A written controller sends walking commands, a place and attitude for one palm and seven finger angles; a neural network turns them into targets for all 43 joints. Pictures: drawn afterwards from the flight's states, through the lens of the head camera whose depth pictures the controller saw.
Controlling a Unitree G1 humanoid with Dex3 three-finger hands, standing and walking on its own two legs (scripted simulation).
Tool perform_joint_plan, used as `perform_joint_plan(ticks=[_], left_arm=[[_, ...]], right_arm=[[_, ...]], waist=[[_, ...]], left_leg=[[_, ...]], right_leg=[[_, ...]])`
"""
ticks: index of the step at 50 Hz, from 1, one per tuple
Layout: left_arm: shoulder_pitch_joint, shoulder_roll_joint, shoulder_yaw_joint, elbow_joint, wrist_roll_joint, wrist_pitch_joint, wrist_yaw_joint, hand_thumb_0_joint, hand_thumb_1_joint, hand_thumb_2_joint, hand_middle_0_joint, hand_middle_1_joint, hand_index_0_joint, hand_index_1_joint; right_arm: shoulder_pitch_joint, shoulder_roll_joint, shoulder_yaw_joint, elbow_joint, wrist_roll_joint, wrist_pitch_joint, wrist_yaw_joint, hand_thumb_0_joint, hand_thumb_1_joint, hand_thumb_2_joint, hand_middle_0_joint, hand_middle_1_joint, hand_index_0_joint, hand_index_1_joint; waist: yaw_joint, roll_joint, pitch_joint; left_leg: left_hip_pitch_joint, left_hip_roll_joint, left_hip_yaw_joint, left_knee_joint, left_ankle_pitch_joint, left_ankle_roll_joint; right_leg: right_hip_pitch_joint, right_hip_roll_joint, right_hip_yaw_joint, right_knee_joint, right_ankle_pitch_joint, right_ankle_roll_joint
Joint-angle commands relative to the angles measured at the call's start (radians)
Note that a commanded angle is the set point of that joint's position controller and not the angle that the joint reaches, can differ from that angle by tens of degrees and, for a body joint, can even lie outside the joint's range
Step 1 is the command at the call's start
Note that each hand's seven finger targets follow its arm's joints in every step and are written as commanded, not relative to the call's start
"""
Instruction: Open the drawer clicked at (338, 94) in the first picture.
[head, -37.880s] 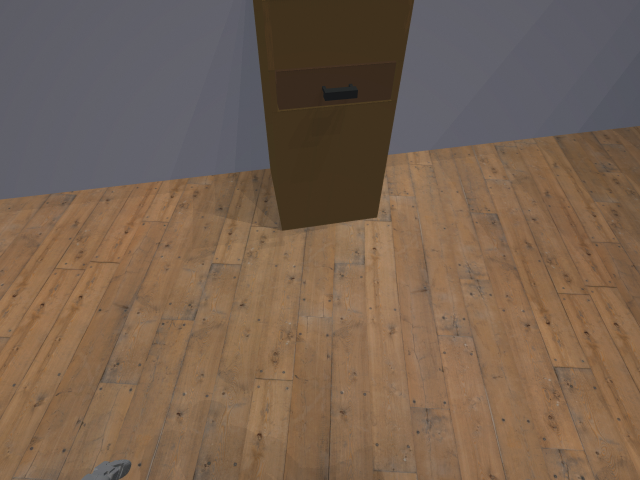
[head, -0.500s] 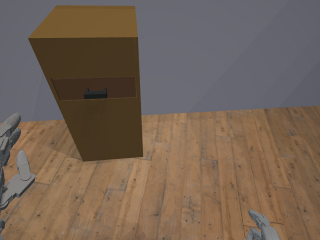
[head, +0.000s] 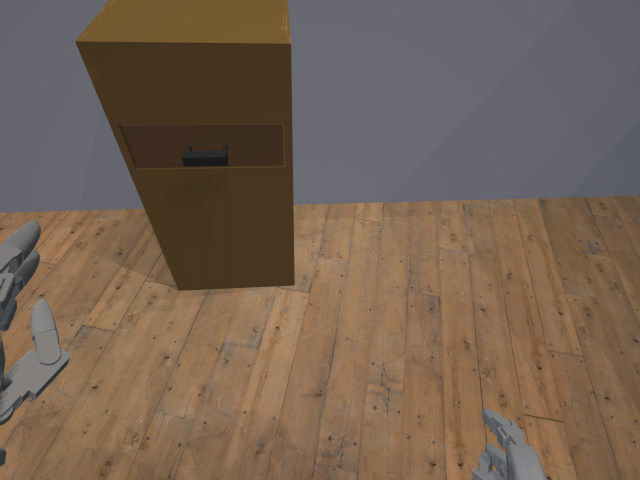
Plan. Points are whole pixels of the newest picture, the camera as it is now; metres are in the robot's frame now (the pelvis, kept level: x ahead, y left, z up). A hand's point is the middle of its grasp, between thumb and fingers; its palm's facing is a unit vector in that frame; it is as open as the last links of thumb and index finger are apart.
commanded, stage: stop stepping back and stand still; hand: left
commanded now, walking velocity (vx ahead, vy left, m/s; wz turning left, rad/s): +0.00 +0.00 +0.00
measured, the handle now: (206, 153) +0.86 +0.32 -0.13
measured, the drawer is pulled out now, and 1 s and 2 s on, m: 0.00 0.00 0.00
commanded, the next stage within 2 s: let the arm hang, fingers relaxed in 0.44 s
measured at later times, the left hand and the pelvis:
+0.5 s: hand (29, 354) +0.19 +0.26 +0.16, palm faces +0.38 -0.82 -0.44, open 7.4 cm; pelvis +0.00 +0.02 +0.00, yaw +0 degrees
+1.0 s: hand out of the picture +0.01 +0.20 -0.17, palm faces -0.04 -0.98 -0.20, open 7.4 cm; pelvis -0.02 +0.00 +0.00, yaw +1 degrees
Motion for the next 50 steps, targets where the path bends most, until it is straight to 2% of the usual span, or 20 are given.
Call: perform_joint_plan(ticks=[1,3,14,16,22,26,27,28,29,30,31,32,33,35,37,39,41,45,46,50], left_arm=[[0.025,0.142,0.122,-0.204,-0.011,-0.072,0.014,0.000,0.900,0.900,-0.200,-0.300,-0.200,-0.300],[0.040,0.130,0.120,-0.157,-0.013,-0.069,0.013,0.000,0.900,0.900,-0.200,-0.300,-0.200,-0.300],[-0.042,0.136,0.095,-0.229,0.001,-0.061,0.010,0.000,0.900,0.900,-0.200,-0.300,-0.200,-0.300],[-0.044,0.146,0.105,-0.234,0.000,-0.058,0.011,0.000,0.900,0.900,-0.200,-0.300,-0.200,-0.300],[-0.026,0.121,0.097,-0.183,-0.004,-0.054,0.009,0.000,0.900,0.900,-0.200,-0.300,-0.200,-0.300],[-0.007,0.127,0.107,-0.173,-0.008,-0.053,0.007,0.000,0.900,0.900,-0.200,-0.300,-0.200,-0.300],[-0.160,0.030,-0.269,0.675,0.077,0.079,-0.130,0.000,0.900,0.900,-0.200,-0.300,-0.200,-0.300],[-0.171,0.035,-0.230,0.705,0.066,0.149,-0.148,0.000,0.900,0.900,-0.200,-0.300,-0.200,-0.300],[-0.178,0.038,-0.231,0.687,0.062,0.166,-0.152,0.000,0.900,0.900,-0.200,-0.300,-0.200,-0.300],[-0.217,0.034,-0.231,0.718,0.061,0.165,-0.153,0.000,0.900,0.900,-0.200,-0.300,-0.200,-0.300],[-0.256,0.048,-0.235,0.764,0.067,0.160,-0.155,0.000,0.900,0.900,-0.200,-0.300,-0.200,-0.300],[-0.275,0.061,-0.236,0.818,0.066,0.159,-0.157,0.000,0.900,0.900,-0.200,-0.300,-0.200,-0.300],[-0.298,0.078,-0.240,0.879,0.067,0.160,-0.158,0.000,0.900,0.900,-0.200,-0.300,-0.200,-0.300],[-0.357,0.118,-0.243,1.003,0.064,0.164,-0.160,0.000,0.900,0.900,-0.200,-0.300,-0.200,-0.300],[-0.411,0.134,-0.258,1.115,0.058,0.171,-0.157,0.000,0.900,0.900,-0.200,-0.300,-0.200,-0.300],[-0.444,0.138,-0.273,1.204,0.052,0.176,-0.156,0.000,0.900,0.900,-0.200,-0.300,-0.200,-0.300],[-0.446,0.139,-0.282,1.281,0.049,0.179,-0.153,0.000,0.900,0.900,-0.200,-0.300,-0.200,-0.300],[-0.452,0.123,-0.295,1.423,0.041,0.176,-0.156,0.000,0.900,0.900,-0.200,-0.300,-0.200,-0.300],[-0.454,0.127,-0.295,1.446,0.041,0.174,-0.155,0.000,0.900,0.900,-0.200,-0.300,-0.200,-0.300],[-0.457,0.104,-0.300,1.540,0.036,0.173,-0.155,0.000,0.900,0.900,-0.200,-0.300,-0.200,-0.300]], right_arm=[[-0.097,-0.101,-0.035,-0.165,0.001,-0.058,0.005,0.000,-0.900,-0.900,0.200,0.300,0.200,0.300],[-0.093,-0.104,-0.037,-0.160,0.003,-0.055,0.007,0.000,-0.900,-0.900,0.200,0.300,0.200,0.300],[-0.098,-0.103,-0.029,-0.173,0.000,-0.061,0.004,0.000,-0.900,-0.900,0.200,0.300,0.200,0.300],[-0.098,-0.102,-0.029,-0.172,-0.003,-0.061,0.002,0.000,-0.900,-0.900,0.200,0.300,0.200,0.300],[-0.101,-0.097,-0.028,-0.169,-0.001,-0.058,0.008,0.000,-0.900,-0.900,0.200,0.300,0.200,0.300],[-0.105,-0.099,-0.032,-0.167,-0.001,-0.048,0.007,0.000,-0.900,-0.900,0.200,0.300,0.200,0.300],[-0.160,-0.282,-0.097,0.108,-0.007,-0.090,0.097,0.000,-0.900,-0.900,0.200,0.300,0.200,0.300],[-0.073,-0.243,-0.098,0.107,-0.007,-0.024,0.096,0.000,-0.900,-0.900,0.200,0.300,0.200,0.300],[-0.058,-0.248,-0.095,0.082,-0.006,-0.006,0.092,0.000,-0.900,-0.900,0.200,0.300,0.200,0.300],[-0.063,-0.245,-0.090,0.084,-0.011,0.007,0.093,0.000,-0.900,-0.900,0.200,0.300,0.200,0.300],[-0.068,-0.249,-0.084,0.078,-0.013,0.021,0.090,0.000,-0.900,-0.900,0.200,0.300,0.200,0.300],[-0.076,-0.262,-0.078,0.078,-0.016,0.030,0.088,0.000,-0.900,-0.900,0.200,0.300,0.200,0.300],[-0.090,-0.270,-0.075,0.084,-0.019,0.037,0.087,0.000,-0.900,-0.900,0.200,0.300,0.200,0.300],[-0.092,-0.279,-0.073,0.103,-0.020,0.054,0.084,0.000,-0.900,-0.900,0.200,0.300,0.200,0.300],[-0.099,-0.272,-0.067,0.129,-0.024,0.070,0.083,0.000,-0.900,-0.900,0.200,0.300,0.200,0.300],[-0.109,-0.272,-0.059,0.160,-0.027,0.080,0.081,0.000,-0.900,-0.900,0.200,0.300,0.200,0.300],[-0.113,-0.272,-0.053,0.187,-0.027,0.088,0.081,0.000,-0.900,-0.900,0.200,0.300,0.200,0.300],[-0.088,-0.250,-0.045,0.262,-0.023,0.101,0.076,0.000,-0.900,-0.900,0.200,0.300,0.200,0.300],[-0.076,-0.253,-0.047,0.274,-0.022,0.104,0.074,0.000,-0.900,-0.900,0.200,0.300,0.200,0.300],[-0.039,-0.239,-0.045,0.337,-0.023,0.107,0.069,0.000,-0.900,-0.900,0.200,0.300,0.200,0.300]], waist=[[0.008,0.069,-0.085],[0.006,0.045,-0.070],[0.015,0.111,-0.075],[0.017,0.103,-0.084],[0.014,0.065,-0.067],[0.014,0.048,-0.089],[-0.027,0.048,0.010],[-0.019,0.052,-0.089],[-0.020,0.077,-0.085],[-0.013,0.068,-0.101],[-0.006,-0.003,-0.116],[0.001,-0.048,-0.122],[0.007,-0.111,-0.127],[0.007,-0.176,-0.136],[0.002,-0.105,-0.114],[0.004,0.019,-0.095],[0.017,0.087,-0.085],[0.013,0.137,-0.053],[0.012,0.108,-0.044],[0.008,0.111,-0.011]], left_leg=[[-0.100,0.039,-0.067,-0.105,0.068,0.021],[-0.096,0.042,-0.067,-0.111,0.058,0.022],[-0.121,0.054,-0.074,-0.182,0.011,0.024],[-0.120,0.050,-0.074,-0.179,0.032,0.019],[-0.105,0.035,-0.059,-0.154,0.040,0.009],[-0.100,0.031,-0.060,-0.151,0.063,0.008],[-0.116,0.059,-0.085,0.030,0.258,0.023],[-0.015,0.069,-0.076,0.021,0.360,0.013],[-0.007,0.080,-0.081,0.020,0.377,0.023],[-0.053,0.099,-0.117,0.001,0.349,0.049],[-0.057,0.106,-0.140,-0.011,0.382,0.060],[-0.064,0.107,-0.149,-0.013,0.375,0.070],[-0.065,0.097,-0.150,-0.008,0.342,0.069],[-0.049,0.065,-0.134,0.006,0.263,0.063],[-0.029,0.043,-0.120,-0.011,0.196,0.055],[-0.023,0.050,-0.127,-0.061,0.139,0.052],[-0.042,0.064,-0.140,-0.099,0.091,0.054],[-0.028,0.054,-0.126,-0.134,-0.022,0.043],[-0.016,0.056,-0.127,-0.130,-0.018,0.042],[0.000,0.059,-0.122,-0.155,-0.037,0.039]], right_leg=[[0.146,-0.066,0.110,-0.086,0.056,0.027],[0.127,-0.061,0.110,-0.097,0.051,0.029],[0.159,-0.028,0.064,-0.052,0.067,0.045],[0.173,-0.031,0.062,-0.050,0.087,0.044],[0.149,-0.042,0.074,-0.086,0.092,0.038],[0.164,-0.042,0.069,-0.090,0.109,0.038],[-0.029,-0.127,0.055,0.048,0.233,0.006],[-0.045,-0.115,0.115,0.030,0.222,0.000],[-0.056,-0.098,0.086,0.044,0.159,0.007],[-0.049,-0.079,0.065,0.087,0.080,0.005],[-0.018,-0.064,0.069,0.106,0.087,-0.001],[0.019,-0.069,0.074,0.097,0.100,-0.003],[0.041,-0.084,0.089,0.078,0.115,-0.009],[0.056,-0.130,0.133,0.038,0.140,-0.031],[0.040,-0.150,0.158,0.008,0.100,-0.046],[0.046,-0.136,0.160,-0.016,0.023,-0.038],[0.086,-0.118,0.147,-0.039,-0.036,-0.023],[0.081,-0.129,0.168,-0.121,-0.140,-0.029],[0.072,-0.129,0.168,-0.137,-0.151,-0.029],[0.061,-0.135,0.170,-0.179,-0.176,-0.031]])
